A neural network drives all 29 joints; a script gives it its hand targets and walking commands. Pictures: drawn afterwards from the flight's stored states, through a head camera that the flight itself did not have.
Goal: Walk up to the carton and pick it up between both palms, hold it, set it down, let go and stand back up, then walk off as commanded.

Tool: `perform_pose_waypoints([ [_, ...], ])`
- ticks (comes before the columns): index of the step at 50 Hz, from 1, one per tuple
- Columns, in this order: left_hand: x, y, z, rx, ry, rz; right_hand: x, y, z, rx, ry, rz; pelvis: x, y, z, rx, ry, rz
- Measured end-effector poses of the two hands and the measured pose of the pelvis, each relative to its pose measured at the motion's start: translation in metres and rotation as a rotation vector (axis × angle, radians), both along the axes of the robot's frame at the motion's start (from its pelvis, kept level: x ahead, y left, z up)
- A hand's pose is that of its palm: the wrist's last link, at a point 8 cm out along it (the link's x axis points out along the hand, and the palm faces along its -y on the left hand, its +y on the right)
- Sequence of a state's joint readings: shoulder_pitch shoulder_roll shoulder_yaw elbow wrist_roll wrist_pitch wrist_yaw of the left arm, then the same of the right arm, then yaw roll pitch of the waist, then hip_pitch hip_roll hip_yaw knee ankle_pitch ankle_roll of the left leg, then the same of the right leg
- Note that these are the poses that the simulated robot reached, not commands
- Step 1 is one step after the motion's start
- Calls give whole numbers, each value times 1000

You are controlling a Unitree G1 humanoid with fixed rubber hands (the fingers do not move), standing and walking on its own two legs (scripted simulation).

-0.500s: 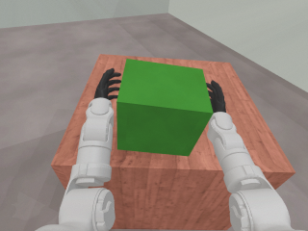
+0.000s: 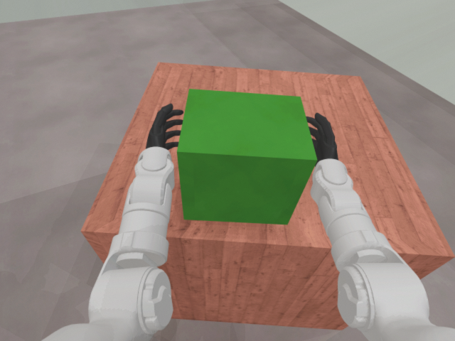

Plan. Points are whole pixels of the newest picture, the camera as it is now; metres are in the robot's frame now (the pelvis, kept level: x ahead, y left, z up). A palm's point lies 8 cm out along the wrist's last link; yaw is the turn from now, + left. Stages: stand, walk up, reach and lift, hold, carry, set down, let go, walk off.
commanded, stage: set down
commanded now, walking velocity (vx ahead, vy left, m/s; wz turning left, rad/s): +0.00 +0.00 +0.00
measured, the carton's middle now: (240, 159) +0.42 +0.03 +0.09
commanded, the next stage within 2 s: none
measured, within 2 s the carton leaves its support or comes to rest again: rests again in 1.02 s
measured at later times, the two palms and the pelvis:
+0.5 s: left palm (162, 156) +0.40 +0.18 +0.10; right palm (317, 159) +0.44 -0.12 +0.09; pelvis +0.01 +0.00 +0.00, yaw -1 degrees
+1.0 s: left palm (170, 165) +0.41 +0.17 +0.06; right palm (315, 166) +0.45 -0.13 +0.06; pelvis +0.01 -0.01 +0.00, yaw -2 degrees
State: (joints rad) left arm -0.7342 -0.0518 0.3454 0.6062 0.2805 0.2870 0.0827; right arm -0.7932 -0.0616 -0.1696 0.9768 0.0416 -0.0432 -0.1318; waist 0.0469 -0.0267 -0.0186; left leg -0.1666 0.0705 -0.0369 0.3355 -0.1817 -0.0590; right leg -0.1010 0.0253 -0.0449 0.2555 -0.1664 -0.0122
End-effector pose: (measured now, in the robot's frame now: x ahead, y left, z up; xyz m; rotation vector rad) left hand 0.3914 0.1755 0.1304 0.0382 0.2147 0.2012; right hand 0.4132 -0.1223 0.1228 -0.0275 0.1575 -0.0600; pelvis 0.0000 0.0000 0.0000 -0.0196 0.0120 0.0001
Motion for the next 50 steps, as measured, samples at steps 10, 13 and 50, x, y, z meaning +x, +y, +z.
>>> perform_pose_waypoints([
  [10, 6, -1, -11, -13, 16, 18, 11, -1, -8, -1, 17, 16, 3, -3, 0, 2, 49, -8],
  [13, 7, -1, -15, -15, 22, 24, 14, 0, -11, -2, 23, 21, 3, -3, 0, 3, 59, -8],
  [50, 20, -8, -67, -31, 93, 59, 35, -6, -61, -10, 92, 51, 10, -5, -2, 7, 214, -27],
])
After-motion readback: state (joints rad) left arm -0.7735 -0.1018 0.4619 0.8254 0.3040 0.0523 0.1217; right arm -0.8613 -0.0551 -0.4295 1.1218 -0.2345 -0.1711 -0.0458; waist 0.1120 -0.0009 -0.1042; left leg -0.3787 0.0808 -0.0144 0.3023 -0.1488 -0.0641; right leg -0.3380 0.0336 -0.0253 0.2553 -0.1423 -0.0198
